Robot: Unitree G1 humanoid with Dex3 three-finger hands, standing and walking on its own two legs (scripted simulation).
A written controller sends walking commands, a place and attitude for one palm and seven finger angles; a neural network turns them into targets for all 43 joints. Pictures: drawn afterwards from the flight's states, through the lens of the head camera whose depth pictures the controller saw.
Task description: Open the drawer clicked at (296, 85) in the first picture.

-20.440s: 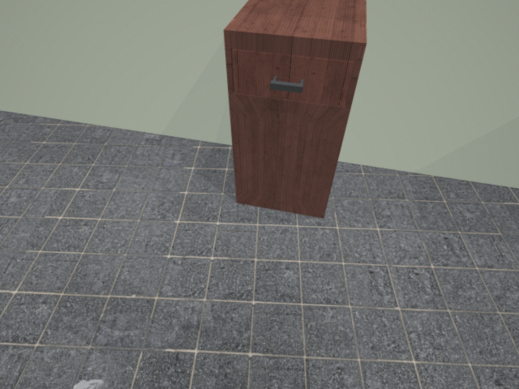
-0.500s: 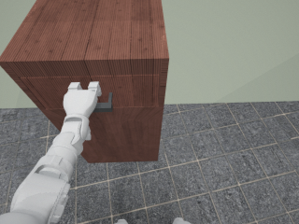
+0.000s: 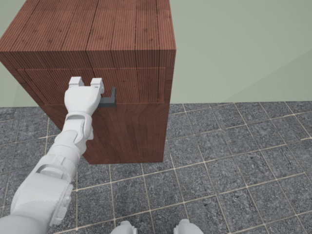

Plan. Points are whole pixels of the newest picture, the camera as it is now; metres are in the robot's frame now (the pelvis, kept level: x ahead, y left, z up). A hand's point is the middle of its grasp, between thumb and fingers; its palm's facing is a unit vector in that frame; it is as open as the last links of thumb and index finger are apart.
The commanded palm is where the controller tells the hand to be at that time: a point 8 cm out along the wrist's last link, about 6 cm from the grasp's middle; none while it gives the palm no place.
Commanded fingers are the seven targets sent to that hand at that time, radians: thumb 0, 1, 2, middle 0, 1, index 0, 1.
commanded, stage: lower the fingers behind the handle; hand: left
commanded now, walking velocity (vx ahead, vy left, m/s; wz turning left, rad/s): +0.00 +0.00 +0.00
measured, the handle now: (97, 96) +0.51 +0.17 +0.00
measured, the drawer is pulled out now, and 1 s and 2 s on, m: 0.00 0.00 0.00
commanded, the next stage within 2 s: lift the fingers back up to retry in 0.20 s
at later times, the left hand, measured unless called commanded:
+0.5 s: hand (88, 107) +0.46 +0.19 +0.01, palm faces -0.03 -0.02 -1.00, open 13.8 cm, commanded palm +0.44 +0.19 +0.07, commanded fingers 0.00 -0.50 0.30 -0.30 -1.20 -0.30 -1.20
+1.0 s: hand (80, 95) +0.47 +0.19 +0.06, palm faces -0.02 -0.03 -1.00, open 13.7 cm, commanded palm +0.44 +0.20 +0.12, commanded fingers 0.00 -0.50 0.30 -0.30 -1.20 -0.30 -1.20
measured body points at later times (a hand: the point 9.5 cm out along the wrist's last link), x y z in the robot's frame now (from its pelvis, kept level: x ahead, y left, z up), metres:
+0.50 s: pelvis +0.00 +0.00 +0.00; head +0.09 +0.00 +0.45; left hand +0.46 +0.19 +0.07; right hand +0.02 -0.26 -0.13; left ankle +0.01 +0.10 -0.68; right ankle +0.01 -0.12 -0.68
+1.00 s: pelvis +0.04 +0.00 +0.03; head +0.09 -0.01 +0.48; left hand +0.46 +0.19 +0.12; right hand +0.11 -0.26 -0.10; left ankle +0.01 +0.10 -0.68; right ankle +0.01 -0.12 -0.68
